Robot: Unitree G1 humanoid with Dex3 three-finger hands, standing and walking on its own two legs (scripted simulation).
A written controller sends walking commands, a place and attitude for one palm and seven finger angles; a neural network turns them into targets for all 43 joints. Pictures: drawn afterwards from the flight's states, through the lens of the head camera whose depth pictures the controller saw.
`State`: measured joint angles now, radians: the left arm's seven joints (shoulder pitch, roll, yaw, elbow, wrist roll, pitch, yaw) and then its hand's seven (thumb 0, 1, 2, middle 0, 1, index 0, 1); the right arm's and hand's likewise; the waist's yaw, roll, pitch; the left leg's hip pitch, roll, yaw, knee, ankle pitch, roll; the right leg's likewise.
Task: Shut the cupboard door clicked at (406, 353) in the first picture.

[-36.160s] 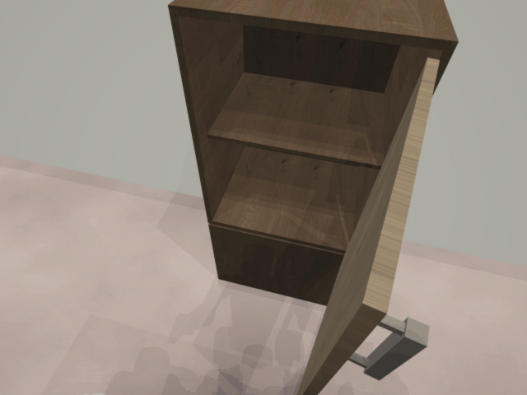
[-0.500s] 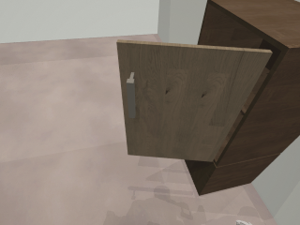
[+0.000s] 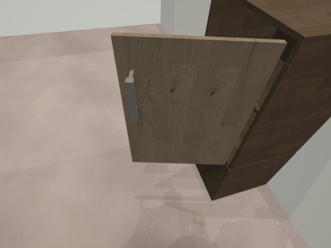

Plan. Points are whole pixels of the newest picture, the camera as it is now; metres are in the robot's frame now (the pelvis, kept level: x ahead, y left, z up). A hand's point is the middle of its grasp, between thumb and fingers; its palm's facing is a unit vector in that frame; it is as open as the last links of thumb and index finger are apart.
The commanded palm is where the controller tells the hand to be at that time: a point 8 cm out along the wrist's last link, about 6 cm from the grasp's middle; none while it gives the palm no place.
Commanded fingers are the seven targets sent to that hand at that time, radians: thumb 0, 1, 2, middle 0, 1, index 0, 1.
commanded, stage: shuffle to correct the standing spot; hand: left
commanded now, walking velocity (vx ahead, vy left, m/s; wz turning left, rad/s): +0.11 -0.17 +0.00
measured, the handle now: (133, 97) +0.50 +0.13 +0.08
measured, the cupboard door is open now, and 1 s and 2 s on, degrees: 72 72 72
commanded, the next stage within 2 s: come to a stop and stand still in 0.42 s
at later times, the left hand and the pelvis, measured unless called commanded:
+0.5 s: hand out of the picture +0.08 +0.14 -0.17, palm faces -0.01 -0.99 -0.17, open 7.3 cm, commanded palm none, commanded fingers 0.00 0.90 0.90 -0.20 -0.30 -0.20 -0.30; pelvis +0.03 -0.05 +0.01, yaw -1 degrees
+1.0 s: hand out of the picture +0.12 +0.10 -0.18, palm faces +0.05 -0.98 -0.21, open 7.3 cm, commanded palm none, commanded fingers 0.00 0.90 0.90 -0.20 -0.30 -0.20 -0.30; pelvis +0.06 -0.09 -0.01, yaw +1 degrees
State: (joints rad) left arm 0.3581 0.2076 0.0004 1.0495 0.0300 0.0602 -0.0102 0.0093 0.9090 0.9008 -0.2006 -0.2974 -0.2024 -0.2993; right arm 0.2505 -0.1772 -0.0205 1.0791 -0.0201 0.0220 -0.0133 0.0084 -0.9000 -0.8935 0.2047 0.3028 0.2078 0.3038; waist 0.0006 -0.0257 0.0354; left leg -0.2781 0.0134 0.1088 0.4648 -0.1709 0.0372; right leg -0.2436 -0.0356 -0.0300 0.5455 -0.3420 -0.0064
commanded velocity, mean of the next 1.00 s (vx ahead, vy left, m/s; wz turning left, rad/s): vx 0.03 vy -0.02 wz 0.01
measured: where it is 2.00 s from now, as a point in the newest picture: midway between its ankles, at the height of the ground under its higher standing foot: outside the picture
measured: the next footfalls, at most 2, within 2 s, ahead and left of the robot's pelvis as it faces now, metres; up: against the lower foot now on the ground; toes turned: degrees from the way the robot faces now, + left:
right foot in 0.62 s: +0.10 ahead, -0.24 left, +0.00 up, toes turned -1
left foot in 0.84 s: +0.12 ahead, +0.01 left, +0.00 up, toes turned +5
